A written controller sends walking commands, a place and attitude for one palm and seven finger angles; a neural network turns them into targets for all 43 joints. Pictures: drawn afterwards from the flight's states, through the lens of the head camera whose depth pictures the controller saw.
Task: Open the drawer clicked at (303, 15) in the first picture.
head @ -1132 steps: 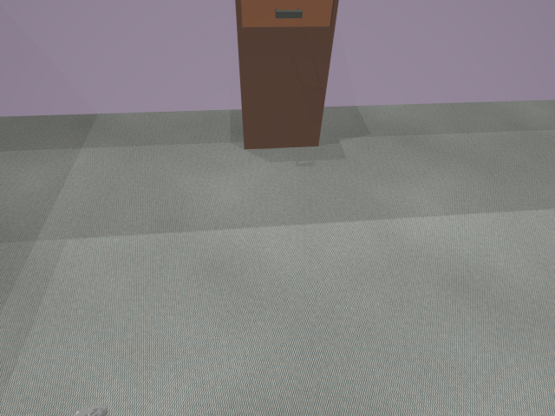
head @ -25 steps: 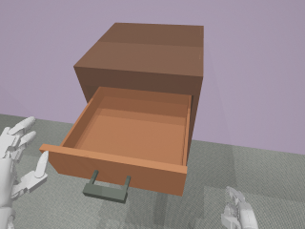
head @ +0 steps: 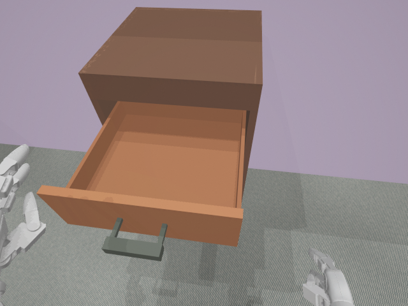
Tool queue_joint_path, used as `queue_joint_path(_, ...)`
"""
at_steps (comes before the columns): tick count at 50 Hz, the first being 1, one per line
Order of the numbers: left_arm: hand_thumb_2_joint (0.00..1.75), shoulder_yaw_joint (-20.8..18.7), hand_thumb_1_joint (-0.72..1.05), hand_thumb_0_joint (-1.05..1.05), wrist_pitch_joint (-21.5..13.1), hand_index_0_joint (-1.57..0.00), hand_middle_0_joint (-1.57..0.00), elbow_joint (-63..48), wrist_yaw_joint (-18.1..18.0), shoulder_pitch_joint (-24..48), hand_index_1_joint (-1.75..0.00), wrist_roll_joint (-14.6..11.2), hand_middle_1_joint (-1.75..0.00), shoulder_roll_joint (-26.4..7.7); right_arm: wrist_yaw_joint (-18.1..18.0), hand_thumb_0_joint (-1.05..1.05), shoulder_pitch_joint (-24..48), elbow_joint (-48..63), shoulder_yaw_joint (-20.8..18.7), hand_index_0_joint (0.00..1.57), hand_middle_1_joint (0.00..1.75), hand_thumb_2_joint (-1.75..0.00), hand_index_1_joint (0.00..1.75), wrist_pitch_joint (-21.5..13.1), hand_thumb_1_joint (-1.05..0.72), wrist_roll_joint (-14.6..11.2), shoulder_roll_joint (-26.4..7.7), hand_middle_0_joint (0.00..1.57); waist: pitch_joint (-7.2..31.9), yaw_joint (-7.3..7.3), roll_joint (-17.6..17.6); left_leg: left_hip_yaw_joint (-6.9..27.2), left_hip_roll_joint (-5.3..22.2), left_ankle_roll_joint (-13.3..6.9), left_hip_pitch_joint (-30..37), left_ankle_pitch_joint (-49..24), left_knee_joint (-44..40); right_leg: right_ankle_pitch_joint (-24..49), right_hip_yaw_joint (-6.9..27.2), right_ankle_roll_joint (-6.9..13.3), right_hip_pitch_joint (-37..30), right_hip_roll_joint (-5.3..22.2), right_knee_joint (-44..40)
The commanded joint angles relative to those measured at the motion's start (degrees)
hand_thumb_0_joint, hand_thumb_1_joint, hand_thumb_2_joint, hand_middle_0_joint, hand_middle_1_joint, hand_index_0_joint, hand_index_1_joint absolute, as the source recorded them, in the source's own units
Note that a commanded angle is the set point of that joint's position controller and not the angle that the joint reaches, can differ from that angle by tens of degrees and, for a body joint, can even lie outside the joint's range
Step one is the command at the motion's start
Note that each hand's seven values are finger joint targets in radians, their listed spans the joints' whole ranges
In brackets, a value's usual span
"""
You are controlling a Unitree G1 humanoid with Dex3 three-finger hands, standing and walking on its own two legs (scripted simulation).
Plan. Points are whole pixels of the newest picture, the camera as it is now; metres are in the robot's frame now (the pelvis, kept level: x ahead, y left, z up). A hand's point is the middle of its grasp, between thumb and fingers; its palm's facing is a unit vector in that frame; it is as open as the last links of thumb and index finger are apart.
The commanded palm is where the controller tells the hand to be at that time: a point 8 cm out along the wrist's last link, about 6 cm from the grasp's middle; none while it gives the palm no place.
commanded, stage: step back with the hand held close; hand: left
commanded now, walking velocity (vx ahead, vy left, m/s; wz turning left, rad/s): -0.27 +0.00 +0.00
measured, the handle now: (137, 237) +0.25 +0.16 -0.01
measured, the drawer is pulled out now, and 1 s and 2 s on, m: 0.30 0.30 0.30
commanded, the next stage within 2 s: stop stepping back and stand still in 1.04 s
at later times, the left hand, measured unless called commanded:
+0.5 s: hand (1, 277) +0.13 +0.26 +0.16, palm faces +0.36 -0.83 -0.44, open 7.4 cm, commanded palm +0.06 +0.30 +0.18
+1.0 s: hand out of the picture +0.04 +0.20 +0.17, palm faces +0.19 -0.82 -0.53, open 7.4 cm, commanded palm -0.02 +0.26 +0.18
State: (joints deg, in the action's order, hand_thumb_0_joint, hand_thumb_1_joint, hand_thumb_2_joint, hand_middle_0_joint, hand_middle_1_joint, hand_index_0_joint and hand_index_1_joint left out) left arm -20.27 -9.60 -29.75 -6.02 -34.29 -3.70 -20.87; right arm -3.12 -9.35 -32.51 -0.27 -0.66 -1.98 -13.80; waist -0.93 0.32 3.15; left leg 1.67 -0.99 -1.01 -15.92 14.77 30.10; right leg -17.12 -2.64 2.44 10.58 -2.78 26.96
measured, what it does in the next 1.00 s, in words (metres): walks backwards: right foot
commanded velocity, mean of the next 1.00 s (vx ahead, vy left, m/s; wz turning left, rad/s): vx -0.33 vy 0.00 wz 0.01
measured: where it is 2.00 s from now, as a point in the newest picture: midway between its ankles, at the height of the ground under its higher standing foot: outside the picture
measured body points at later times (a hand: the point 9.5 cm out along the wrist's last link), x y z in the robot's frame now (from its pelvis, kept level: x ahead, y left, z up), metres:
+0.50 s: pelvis -0.06 +0.02 -0.01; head -0.04 +0.03 +0.44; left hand +0.10 +0.30 +0.18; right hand +0.12 -0.21 -0.09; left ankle +0.01 +0.11 -0.73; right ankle -0.03 -0.09 -0.74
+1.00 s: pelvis -0.16 -0.01 -0.01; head -0.12 -0.01 +0.44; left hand +0.02 +0.25 +0.20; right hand +0.02 -0.24 -0.09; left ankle -0.05 +0.10 -0.72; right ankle -0.21 -0.11 -0.74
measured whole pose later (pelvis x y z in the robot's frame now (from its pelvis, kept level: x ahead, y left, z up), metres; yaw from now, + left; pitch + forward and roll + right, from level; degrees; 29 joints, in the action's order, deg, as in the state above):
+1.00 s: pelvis -0.16 -0.01 -0.01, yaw -1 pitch +3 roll -2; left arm -23.7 -14.6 -39.0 -4.2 -38.7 -5.5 -27.7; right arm -1.1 -7.6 -34.4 0.9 -4.5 -1.4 -10.6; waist -2.3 -0.6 1.4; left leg 1.9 1.8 0.8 -33.2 15.6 41.3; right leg -19.8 -3.4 2.5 12.3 -3.6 29.2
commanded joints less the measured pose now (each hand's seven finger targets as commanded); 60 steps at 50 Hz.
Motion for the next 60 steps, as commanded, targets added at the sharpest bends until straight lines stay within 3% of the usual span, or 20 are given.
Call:
queue_joint_path(1,0.9,-8.21,0.9,0.0,-3.87,-0.2,-0.2,-14.14,-1.48,-4.02,-0.3,-0.29,-0.3,-11.02,-0.65,0.0,5.78,10.42,-2.83,0.2,0.3,-0.9,0.3,-1.43,-0.9,-0.34,-5.32,0.2,10.05,-0.21,-2.91,3.78,5.82,-2.03,4.19,-22.69,-0.44,23.26,5.23,-1.71,-0.3,9.07,-1.09)
queue_joint_path(9,0.9,-10.03,0.9,0.0,-4.52,-0.2,-0.2,-17.79,-2.7,-6.19,-0.3,-0.51,-0.3,-12.15,-1.37,0.0,5.16,10.77,-2.86,0.2,0.3,-0.9,0.3,-2.37,-0.9,0.2,-5.22,0.2,10.4,0.1,3.93,8.9,9.68,-3.24,-4.32,-16.41,-6.56,8.88,3.39,-2.13,-1.44,5.38,4.68)
queue_joint_path(15,0.9,-9.12,0.9,0.0,-4.64,-0.2,-0.2,-16.74,-2.89,-4.7,-0.3,-0.25,-0.3,-10.72,-1.18,0.0,4.4,10.26,-2.59,0.2,0.3,-0.9,0.3,-4.03,-0.9,0.32,-5.51,0.2,7.87,-0.32,2.37,9.74,10.69,-4.05,-13.17,-1.75,-7.86,3.4,4.66,-2.21,-2.21,5.14,6.34)
queue_joint_path(19,0.9,-8.49,0.9,0.0,-4.94,-0.2,-0.2,-16.85,-3.44,-2.84,-0.3,-0.31,-0.3,-10.94,-1.13,0.0,3.55,9.96,-2.54,0.2,0.3,-0.9,0.3,-4.32,-0.9,0.21,-5.42,0.2,6.1,-1.38,-5.11,6.25,4.97,-2.08,-11.57,9.88,0.65,-2.69,12.96,0.89,6.01,11.1,-3.8)
queue_joint_path(23,0.9,-8.72,0.9,0.0,-5.13,-0.2,-0.2,-17.48,-4.54,-1.34,-0.3,-0.33,-0.3,-12.08,-1.03,0.0,3.35,8.06,-2.74,0.2,0.3,-0.9,0.3,-4.49,-0.9,0.87,-5.39,0.2,5.67,-2.04,-7.44,2.34,1.53,0.01,-1.78,5.19,11.25,-3.52,16.02,4.57,15.94,17.54,-8.95)
queue_joint_path(26,0.9,-8.94,0.9,0.0,-6.12,-0.2,-0.2,-19.73,-4.44,-1.77,-0.3,-0.2,-0.3,-12.07,-1.31,0.0,4.57,9.26,-2.06,0.2,0.3,-0.9,0.3,-4.6,-0.9,0.92,-5.33,0.2,4.75,-1.34,-0.81,8.12,7.15,-2.03,-3.99,0.79,-2.55,-1.82,7.84,0.61,12.73,9.79,-0.67)
queue_joint_path(28,0.9,-10.33,0.9,0.0,-7.08,-0.2,-0.2,-20.33,-4.43,-2.35,-0.3,0.65,-0.3,-12.96,-1.59,0.0,5.02,10.04,-1.95,0.2,0.3,-0.9,0.3,-5.62,-0.9,0.94,-5.95,0.2,5.16,-0.83,10.92,16.82,15.78,-4.74,-14.43,12.27,-16.58,-8.52,2.43,-2.38,3.52,2.35,13.33)
queue_joint_path(29,0.9,-10.57,0.9,0.0,-7.19,-0.2,-0.2,-20.57,-4.55,-1.15,-0.3,1.34,-0.3,-12.24,-1.62,0.0,4.23,9.99,-1.7,0.2,0.3,-0.9,0.3,-6.08,-0.9,1.94,-5.01,0.2,5.13,-0.85,12.58,20.44,18.07,-6.63,-19.19,14.84,-20.14,-9.84,3.03,-2.69,0.68,1.05,21.06)
queue_joint_path(33,0.9,-8.07,0.9,0.0,-7.49,-0.2,-0.2,-20.26,-3.82,-2.95,-0.3,0.52,-0.3,-9.87,-0.28,0.0,1.82,7.52,-2.88,0.2,0.3,-0.9,0.3,-8.18,-0.9,2.56,-5.01,0.2,9.06,-0.44,6.76,13.18,16.68,-6.55,-3.08,-12.0,-11.51,-12.69,3.31,-3.0,9.72,1.83,22.61)
queue_joint_path(39,0.9,-8.22,0.9,0.0,-7.67,-0.2,-0.2,-20.75,-1.99,-3.44,-0.3,-0.59,-0.3,-10.79,1.12,0.0,2.98,5.48,-2.05,0.2,0.3,-0.9,0.3,-9.17,-0.9,2.66,-5.5,0.2,13.07,-0.13,8.36,10.96,15.01,-5.68,5.58,-20.02,-10.43,-10.99,1.37,-3.61,8.68,0.05,10.93)
queue_joint_path(45,0.9,-13.55,0.9,0.0,-8.96,-0.2,-0.2,-21.58,0.25,-5.8,-0.3,-3.03,-0.3,-14.81,1.52,0.0,6.51,7.31,-1.54,0.2,0.3,-0.9,0.3,-7.79,-0.9,1.57,-5.51,0.2,15.1,0.9,7.65,5.15,11.68,-2.63,0.1,-9.64,-6.63,2.93,-0.59,-1.88,-2.43,1.7,-6.49)
queue_joint_path(46,0.9,-12.21,0.9,0.0,-8.65,-0.2,-0.2,-19.14,0.8,-7.13,-0.3,-3.41,-0.3,-13.34,1.6,0.0,5.27,7.58,-2.37,0.2,0.3,-0.9,0.3,-7.32,-0.9,0.3,-5.01,0.2,14.64,0.29,-1.59,1.09,6.67,-0.03,1.03,-2.1,0.11,5.92,1.22,-1.0,1.14,5.37,-8.79)
queue_joint_path(47,0.9,-12.25,0.9,0.0,-8.55,-0.2,-0.2,-18.01,0.7,-7.87,-0.3,-3.57,-0.3,-14.08,1.3,0.0,5.52,8.1,-3.03,0.2,0.3,-0.9,0.3,-6.86,-0.9,-0.95,-4.75,0.2,12.31,-0.48,-12.5,-2.84,1.65,2.39,1.81,3.83,13.13,6.3,8.84,1.44,9.68,14.32,-12.98)
queue_joint_path(48,0.9,-14.38,0.9,0.0,-8.27,-0.2,-0.2,-17.7,-0.16,-7.58,-0.3,-3.28,-0.3,-15.83,1.03,0.0,6.46,8.0,-3.63,0.2,0.3,-0.9,0.3,-6.37,-0.9,-0.98,-5.31,0.2,10.83,0.04,-15.44,-2.31,-1.61,2.98,-2.33,8.43,25.9,10.37,16.7,5.15,14.46,21.42,-14.44)
queue_joint_path(49,0.9,-13.01,0.9,0.0,-7.13,-0.2,-0.2,-14.4,-0.86,-7.3,-0.3,-2.51,-0.3,-14.14,0.62,0.0,8.44,7.02,-3.04,0.2,0.3,-0.9,0.3,-5.37,-0.9,-0.29,-3.19,0.2,7.56,-0.77,-15.23,-0.16,-1.27,2.92,-11.22,14.16,33.18,26.32,15.95,7.54,10.48,23.57,-10.18)
queue_joint_path(51,0.9,-10.36,0.9,0.0,-6.12,-0.2,-0.2,-11.13,-2.01,-6.17,-0.3,-0.38,-0.3,-11.08,-0.69,0.0,9.61,6.67,-0.61,0.2,0.3,-0.9,0.3,-4.08,-0.9,0.59,-0.45,0.2,6.19,-1.8,-10.44,0.39,0.22,3.39,-17.53,16.01,31.68,46.97,10.34,6.55,0.96,20.25,-3.47)
queue_joint_path(53,0.9,-8.46,0.9,0.0,-6.0,-0.2,-0.2,-10.85,-3.35,-1.1,-0.3,0.97,-0.3,-11.28,-1.88,0.0,9.95,6.62,-0.18,0.2,0.3,-0.9,0.3,-3.36,-0.9,0.61,-1.82,0.2,3.23,-2.23,-10.82,-0.61,0.84,3.2,-16.98,16.49,21.09,55.09,9.63,4.98,-3.2,18.85,-0.45)
queue_joint_path(57,0.9,-6.36,0.9,0.0,-5.59,-0.2,-0.2,-17.28,-4.57,-0.24,-0.3,1.2,-0.3,-10.84,-2.56,0.0,6.32,7.19,-1.28,0.2,0.3,-0.9,0.3,-2.08,-0.9,0.92,-3.55,0.2,8.42,-2.13,-9.44,-3.69,1.55,1.94,-5.44,-1.24,-4.15,53.57,6.71,1.29,-8.31,15.29,4.58)
queue_joint_path(58,0.9,-7.71,0.9,0.0,-5.47,-0.2,-0.2,-19.72,-5.01,-1.15,-0.3,1.07,-0.3,-12.81,-2.52,0.0,5.77,7.54,-2.46,0.2,0.3,-0.9,0.3,-2.18,-0.9,0.71,-4.65,0.2,9.89,-1.96,-6.25,-3.38,4.23,0.96,0.83,-14.49,-9.02,45.93,5.7,-0.62,-6.18,13.03,6.71)
queue_joint_path(60,0.9,-7.63,0.9,0.0,-6.72,-0.2,-0.2,-24.72,-4.21,-3.44,-0.3,0.56,-0.3,-11.75,-0.8,0.0,3.89,9.92,-3.72,0.2,0.3,-0.9,0.3,-3.79,-0.9,0.15,-5.85,0.2,14.77,-0.43,4.66,2.45,14.32,-2.43,13.21,-42.23,-6.98,12.81,2.97,-3.5,3.22,6.59,10.5)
